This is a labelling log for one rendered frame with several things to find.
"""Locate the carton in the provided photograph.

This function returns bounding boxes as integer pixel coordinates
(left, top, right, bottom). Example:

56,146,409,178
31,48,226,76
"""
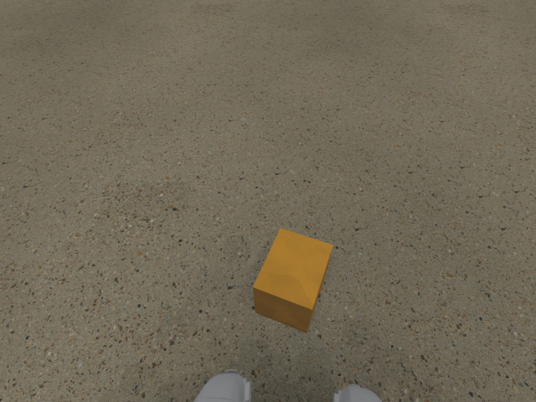
253,228,333,333

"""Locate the robot left thigh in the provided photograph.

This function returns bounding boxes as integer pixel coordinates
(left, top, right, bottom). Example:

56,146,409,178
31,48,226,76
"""
194,374,251,402

